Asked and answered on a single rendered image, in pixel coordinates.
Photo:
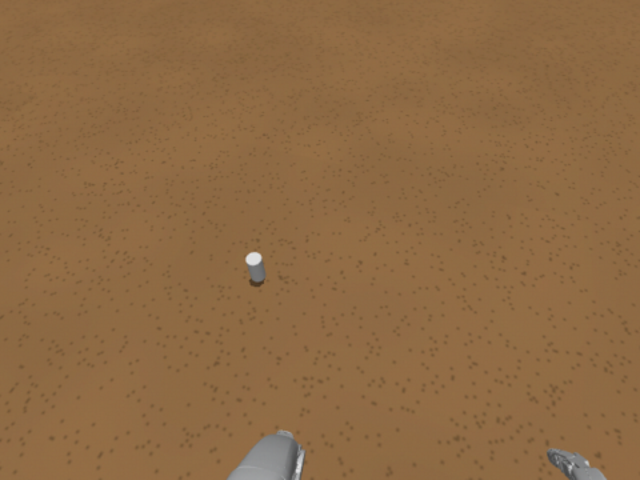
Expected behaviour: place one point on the right robot hand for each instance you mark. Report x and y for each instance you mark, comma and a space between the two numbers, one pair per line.
574, 466

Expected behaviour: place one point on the can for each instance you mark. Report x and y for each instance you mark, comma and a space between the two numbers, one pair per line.
255, 266

